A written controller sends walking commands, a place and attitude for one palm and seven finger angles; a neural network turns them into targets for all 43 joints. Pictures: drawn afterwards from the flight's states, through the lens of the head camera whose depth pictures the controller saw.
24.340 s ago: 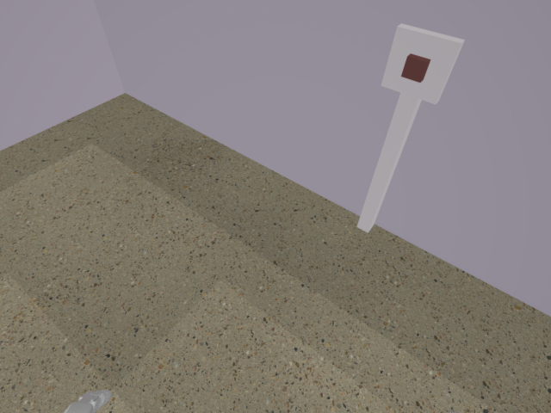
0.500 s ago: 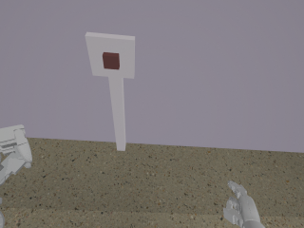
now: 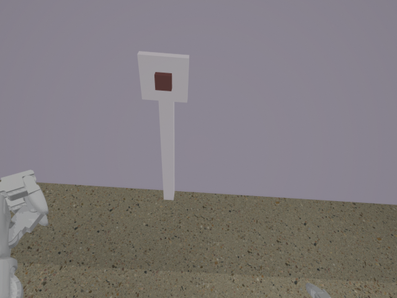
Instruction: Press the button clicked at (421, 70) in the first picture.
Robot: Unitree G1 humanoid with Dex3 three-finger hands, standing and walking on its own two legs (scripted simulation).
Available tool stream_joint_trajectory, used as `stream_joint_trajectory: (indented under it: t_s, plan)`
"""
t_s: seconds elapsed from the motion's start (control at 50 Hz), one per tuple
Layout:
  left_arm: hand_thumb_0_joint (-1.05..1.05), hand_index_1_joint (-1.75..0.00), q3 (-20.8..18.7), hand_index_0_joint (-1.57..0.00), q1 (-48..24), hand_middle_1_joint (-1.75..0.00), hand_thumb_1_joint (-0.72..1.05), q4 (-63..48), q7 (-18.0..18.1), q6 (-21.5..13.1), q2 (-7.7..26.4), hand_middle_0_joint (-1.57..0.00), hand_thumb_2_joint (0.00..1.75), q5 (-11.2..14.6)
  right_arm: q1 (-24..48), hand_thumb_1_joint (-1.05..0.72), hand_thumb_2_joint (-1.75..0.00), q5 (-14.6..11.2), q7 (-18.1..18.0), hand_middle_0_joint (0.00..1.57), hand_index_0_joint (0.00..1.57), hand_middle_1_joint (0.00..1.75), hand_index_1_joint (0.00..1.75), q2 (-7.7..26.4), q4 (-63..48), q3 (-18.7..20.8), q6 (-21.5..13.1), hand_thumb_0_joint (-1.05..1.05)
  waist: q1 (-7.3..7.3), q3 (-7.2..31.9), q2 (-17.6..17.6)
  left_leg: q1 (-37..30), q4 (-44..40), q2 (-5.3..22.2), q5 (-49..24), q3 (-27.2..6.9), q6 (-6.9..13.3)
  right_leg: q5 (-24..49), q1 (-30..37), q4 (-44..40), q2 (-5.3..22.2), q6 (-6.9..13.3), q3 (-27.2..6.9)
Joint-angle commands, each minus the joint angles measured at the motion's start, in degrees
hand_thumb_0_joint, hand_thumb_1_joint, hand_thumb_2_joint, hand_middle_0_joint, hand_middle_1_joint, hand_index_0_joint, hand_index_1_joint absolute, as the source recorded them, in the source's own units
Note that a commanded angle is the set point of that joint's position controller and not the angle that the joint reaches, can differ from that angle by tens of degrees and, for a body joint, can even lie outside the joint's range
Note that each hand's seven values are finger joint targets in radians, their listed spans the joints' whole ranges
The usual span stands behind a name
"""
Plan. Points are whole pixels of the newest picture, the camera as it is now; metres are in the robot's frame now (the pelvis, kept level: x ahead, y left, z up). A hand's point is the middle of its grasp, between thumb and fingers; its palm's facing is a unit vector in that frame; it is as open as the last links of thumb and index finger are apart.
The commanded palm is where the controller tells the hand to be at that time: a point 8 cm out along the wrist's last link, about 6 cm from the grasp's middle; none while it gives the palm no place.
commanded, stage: stop stepping back and stand still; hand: left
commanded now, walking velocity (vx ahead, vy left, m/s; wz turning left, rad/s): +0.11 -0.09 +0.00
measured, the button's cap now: (163, 81) +0.83 +0.17 +0.05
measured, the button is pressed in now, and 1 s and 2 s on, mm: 0 0 0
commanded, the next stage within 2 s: let the arm hang, fingers relaxed in 0.92 s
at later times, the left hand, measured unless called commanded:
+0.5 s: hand (63, 213) +0.19 +0.20 +0.18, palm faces +0.41 -0.82 -0.40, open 3.1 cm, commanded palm +0.13 +0.25 +0.19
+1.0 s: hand (44, 200) +0.21 +0.24 +0.18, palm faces +0.38 -0.81 -0.45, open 3.1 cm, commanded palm none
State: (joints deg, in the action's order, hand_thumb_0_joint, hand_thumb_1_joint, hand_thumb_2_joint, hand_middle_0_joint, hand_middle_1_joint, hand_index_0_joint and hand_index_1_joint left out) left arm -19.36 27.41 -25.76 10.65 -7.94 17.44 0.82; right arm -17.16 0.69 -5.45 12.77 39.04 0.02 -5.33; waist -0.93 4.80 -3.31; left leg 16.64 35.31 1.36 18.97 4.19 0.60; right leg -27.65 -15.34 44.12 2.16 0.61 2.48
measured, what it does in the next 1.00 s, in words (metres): steps on the spot: right foot, then left foot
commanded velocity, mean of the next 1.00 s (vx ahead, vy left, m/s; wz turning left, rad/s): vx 0.03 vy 0.01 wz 0.00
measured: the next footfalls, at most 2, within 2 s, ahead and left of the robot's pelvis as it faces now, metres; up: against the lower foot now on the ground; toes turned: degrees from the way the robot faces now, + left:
right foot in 0.22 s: +0.07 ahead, -0.11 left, +0.00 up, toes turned -7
left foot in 0.52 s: +0.05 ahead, +0.11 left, +0.00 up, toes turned +3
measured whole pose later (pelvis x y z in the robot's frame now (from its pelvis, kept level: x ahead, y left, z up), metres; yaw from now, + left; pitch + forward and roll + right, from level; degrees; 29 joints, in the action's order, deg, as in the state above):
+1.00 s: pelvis +0.02 +0.00 +0.02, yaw -1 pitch +0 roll -1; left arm -20.4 35.4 -31.3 9.5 -10.9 21.5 1.6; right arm -12.5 0.3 -3.4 10.7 34.3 -1.5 -5.2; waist 0.8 -0.6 0.4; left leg 12.3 27.2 1.8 14.8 4.2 0.5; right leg -12.0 -12.9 24.9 0.6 0.8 5.6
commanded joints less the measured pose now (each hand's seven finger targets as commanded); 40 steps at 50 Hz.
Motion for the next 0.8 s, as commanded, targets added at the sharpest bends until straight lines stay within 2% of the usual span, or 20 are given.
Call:
stream_joint_trajectory:
  t_s: [0.0, 0.04, 0.06, 0.1, 0.14, 0.16, 0.18, 0.2, 0.22, 0.24, 0.26, 0.28, 0.34, 0.4, 0.46, 0.52, 0.54, 0.58, 0.64, 0.78]
  plan:
    - [0.0, -1.5, -9.91, -1.3, 1.7, -1.5, 0.9, -27.89, -0.2, -7.35, 17.37, -1.3, 0.9, 0.06, 7.8, -0.9, -0.9, 0.34, 1.11, 0.2, 0.2, 0.3, 0.3, 5.35, -10.99, 1.8, -6.65, 0.0, 0.22, -1.44, 11.08, -8.83, -19.18, 18.82, -15.89, -27.81, 12.61, -1.52, -17.47, 14.53, 0.29, -0.33, -3.31]
    - [0.0, -1.5, -10.85, -1.3, 8.71, -1.5, 0.9, -27.09, -0.31, -6.86, 16.72, -1.3, 0.9, 0.92, 8.43, -0.9, -0.9, -0.58, 1.95, 0.2, 0.2, 0.3, 0.3, 5.83, -10.87, 2.11, -7.34, 0.0, 1.18, 0.74, 12.87, -5.07, -17.3, 14.65, -16.23, -14.73, 9.21, 4.44, -9.57, 5.57, -0.03, -0.92, 0.23]
    - [0.0, -1.5, -9.91, -1.3, 11.94, -1.5, 0.9, -24.55, -0.33, -6.65, 14.39, -1.3, 0.9, 0.92, 8.68, -0.9, -0.9, -0.64, 2.08, 0.2, 0.2, 0.3, 0.3, 5.78, -10.92, 1.98, -7.13, 0.0, 0.89, -0.39, 16.87, -0.15, -17.86, 12.92, -10.56, -10.37, 7.66, 5.65, -5.23, 2.76, -0.8, -1.06, 2.17]
    - [0.0, -1.5, -10.15, -1.3, 13.14, -1.5, 0.9, -20.12, -0.22, -6.63, 13.28, -1.3, 0.9, 0.77, 8.81, -0.9, -0.9, -0.34, 1.92, 0.2, 0.2, 0.3, 0.3, 5.88, -11.52, 1.9, -6.07, 0.0, 0.5, -2.66, 21.33, 9.08, -19.61, 11.72, 5.86, -7.02, 6.28, 6.55, 3.0, -2.44, -1.97, -1.02, 5.13]
    - [0.0, -1.5, -10.01, -1.3, 12.96, -1.5, 0.9, -12.87, -0.2, -5.84, 12.31, -1.3, 0.9, 0.83, 8.84, -0.9, -0.9, -0.48, 1.26, 0.2, 0.2, 0.3, 0.3, 5.76, -12.06, 2.02, -4.56, 0.0, 0.92, -3.68, 16.89, 17.22, -16.7, 10.03, 19.47, -4.64, 4.4, 6.68, 12.01, -7.64, -3.18, -0.49, 7.23]
    - [0.0, -1.5, -9.81, -1.3, 11.63, -1.5, 0.9, -10.85, -0.14, -5.51, 12.52, -1.3, 0.9, 0.52, 9.07, -0.9, -0.9, -0.56, 0.93, 0.2, 0.2, 0.3, 0.3, 5.69, -12.19, 2.22, -3.78, 0.0, 1.27, -4.37, 11.11, 20.99, -10.49, 8.47, 20.6, -3.58, 3.49, 4.01, 15.08, -10.9, -2.55, 0.4, 4.78]
    - [0.0, -1.5, -9.54, -1.3, 9.55, -1.5, 0.9, -9.01, -0.31, -5.1, 12.93, -1.3, 0.9, 0.17, 9.31, -0.9, -0.9, -0.54, 0.76, 0.2, 0.2, 0.3, 0.3, 5.44, -12.26, 2.65, -2.98, 0.0, 1.61, -5.72, 0.02, 22.98, 3.71, 3.32, 18.79, -0.18, 1.81, -4.02, 12.04, -20.35, 2.61, 3.28, -6.93]
    - [0.0, -1.5, -9.79, -1.3, 7.41, -1.5, 0.9, -8.32, -0.46, -4.4, 14.3, -1.3, 0.9, 0.34, 9.86, -0.9, -0.9, -0.73, 0.93, 0.2, 0.2, 0.3, 0.3, 5.33, -12.83, 3.3, -2.41, 0.0, 1.54, -6.26, -16.2, 25.18, 21.73, -1.06, 14.74, -0.65, 0.5, -16.5, 6.09, -33.94, 15.91, 8.73, -31.44]
    - [0.0, -1.5, -9.16, -1.3, 3.73, -1.5, 0.9, -8.16, -0.88, -5.09, 14.13, -1.3, 0.9, 0.74, 9.66, -0.9, -0.9, -0.24, 0.98, 0.2, 0.2, 0.3, 0.3, 6.73, -12.09, 3.39, -2.6, 0.0, 0.65, -8.56, -14.43, 23.59, 30.28, -0.36, 9.1, -4.82, 0.16, -9.39, 1.72, -36.65, 19.54, 9.33, -33.23]
    - [0.0, -1.5, -8.52, -1.3, -0.34, -1.5, 0.9, -9.47, -1.14, -5.96, 13.6, -1.3, 0.9, 0.14, 9.94, -0.9, -0.9, 0.03, 1.45, 0.2, 0.2, 0.3, 0.3, 6.62, -11.22, 3.12, -2.75, 0.0, -0.2, -6.34, -9.29, 21.2, 31.66, 0.59, 6.42, -5.81, -0.03, -5.91, 0.85, -35.64, 19.0, 9.26, -30.89]
    - [0.0, -1.5, -8.64, -1.3, -0.55, -1.5, 0.9, -8.92, -1.24, -6.31, 13.93, -1.3, 0.9, 0.06, 8.47, -0.9, -0.9, -0.1, 1.65, 0.2, 0.2, 0.3, 0.3, 5.66, -10.02, 2.77, -2.82, 0.0, -0.92, -3.61, -7.85, 17.61, 31.08, 1.38, 4.14, -5.75, -0.37, -10.02, -1.06, -34.55, 17.18, 8.6, -26.94]
    - [0.0, -1.5, -6.7, -1.3, 0.2, -1.5, 0.9, -10.17, -1.59, -6.61, 12.2, -1.3, 0.9, 0.07, 8.5, -0.9, -0.9, -0.21, 1.5, 0.2, 0.2, 0.3, 0.3, 5.82, -10.19, 2.82, -2.63, 0.0, -0.72, -4.43, -6.02, 15.09, 29.31, 1.58, 1.18, -4.75, -0.55, -6.71, -3.01, -33.87, 15.36, 7.77, -21.67]
    - [0.0, -1.5, -5.2, -1.3, -3.75, -1.5, 0.9, -16.97, -1.31, -7.4, 13.16, -1.3, 0.9, -0.19, 11.59, -0.9, -0.9, -0.14, 0.66, 0.2, 0.2, 0.3, 0.3, 5.4, -10.75, 2.04, -3.19, 0.0, -0.19, -4.65, -5.21, 6.35, 17.33, 1.26, -1.3, -1.3, -0.12, -0.17, -7.02, -33.13, 12.66, 5.94, -10.41]
    - [0.0, -1.5, -6.04, -1.3, -0.12, -1.5, 0.9, -19.79, 0.0, -7.58, 13.64, -1.3, 0.9, -0.59, 11.08, -0.9, -0.9, 0.42, -0.05, 0.2, 0.2, 0.3, 0.3, 4.51, -11.34, 1.95, -4.62, 0.0, 1.7, -3.69, -3.6, 0.68, 2.6, 0.05, 0.39, 0.47, 1.1, 1.22, -3.9, -31.6, 12.16, 6.44, -9.79]
    - [0.0, -1.5, -7.55, -1.3, 5.03, -1.5, 0.9, -19.89, 0.8, -7.75, 13.16, -1.3, 0.9, -0.05, 9.04, -0.9, -0.9, 0.46, -0.12, 0.2, 0.2, 0.3, 0.3, 4.84, -12.01, 2.21, -4.63, 0.0, 1.37, -1.37, 4.7, -5.5, -10.2, -0.47, -4.49, -0.35, 1.02, 5.56, 0.15, -26.65, 8.98, 3.95, -8.09]
    - [0.0, -1.5, -8.91, -1.3, 6.21, -1.5, 0.9, -18.65, 0.79, -8.26, 13.23, -1.3, 0.9, 0.1, 9.61, -0.9, -0.9, -0.52, 0.33, 0.2, 0.2, 0.3, 0.3, 6.76, -13.33, 2.72, -3.96, 0.0, 2.09, -1.29, 13.07, -3.25, -15.09, 9.09, -12.27, -12.33, 3.92, 14.79, 2.34, -17.27, 1.43, -0.57, -3.64]
    - [0.0, -1.5, -8.11, -1.3, 8.25, -1.5, 0.9, -15.68, 0.39, -7.8, 12.22, -1.3, 0.9, 0.44, 9.26, -0.9, -0.9, -1.28, 0.5, 0.2, 0.2, 0.3, 0.3, 6.96, -13.8, 3.07, -3.73, 0.0, 1.91, -0.06, 9.89, -2.4, -13.83, 9.58, -17.45, -12.28, 3.48, 19.69, 5.17, -15.67, 0.66, -0.96, -2.45]
    - [0.0, -1.5, -9.16, -1.3, 8.92, -1.5, 0.9, -14.9, -0.21, -7.59, 12.73, -1.3, 0.9, 0.57, 9.3, -0.9, -0.9, -1.14, 0.67, 0.2, 0.2, 0.3, 0.3, 5.44, -13.28, 2.25, -3.37, 0.0, 1.06, -0.16, 10.96, 0.58, -12.94, 7.02, -19.59, -7.91, 1.84, 25.22, 8.47, -16.42, 0.88, -0.73, -1.64]
    - [0.0, -1.5, -6.75, -1.3, 8.34, -1.5, 0.9, -15.31, -0.77, -7.24, 11.2, -1.3, 0.9, 0.98, 9.42, -0.9, -0.9, -1.29, 1.25, 0.2, 0.2, 0.3, 0.3, 5.94, -13.63, 2.57, -3.53, 0.0, 0.71, 0.66, 5.53, -0.16, -10.17, 4.77, -19.14, -5.07, 0.38, 32.13, 9.73, -18.29, 2.4, -0.2, -3.81]
    - [0.0, -1.5, -7.24, -1.3, 8.41, -1.5, 0.9, -19.55, -0.41, -6.57, 12.97, -1.3, 0.9, 1.0, 9.92, -0.9, -0.9, -0.76, 1.29, 0.2, 0.2, 0.3, 0.3, 5.54, -14.33, 1.76, -3.47, 0.0, 1.06, 2.34, 5.98, -1.64, -11.46, 3.85, -16.64, -4.89, 0.1, 30.08, 9.93, -19.21, 2.21, -0.12, -3.75]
